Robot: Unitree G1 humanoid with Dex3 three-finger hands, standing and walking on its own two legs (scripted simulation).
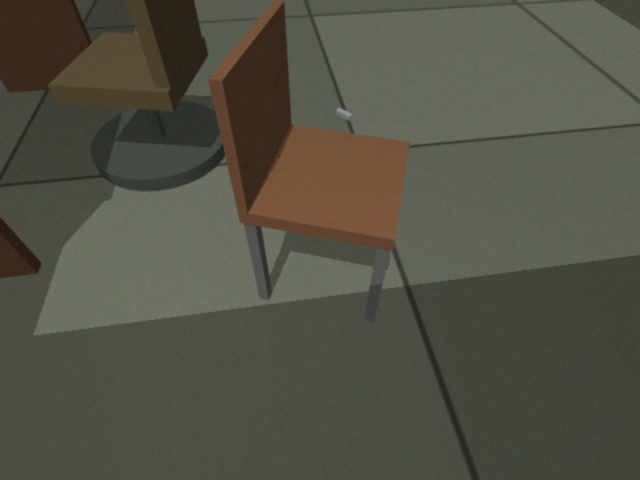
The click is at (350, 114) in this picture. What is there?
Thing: small brick
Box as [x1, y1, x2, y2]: [336, 108, 352, 120]
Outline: 336,109 336,113 348,120 352,117 352,114 340,108
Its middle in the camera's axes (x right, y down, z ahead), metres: +0.14 -0.71 +2.21
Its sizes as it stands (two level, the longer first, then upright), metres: 0.100 0.030 0.025
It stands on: the floor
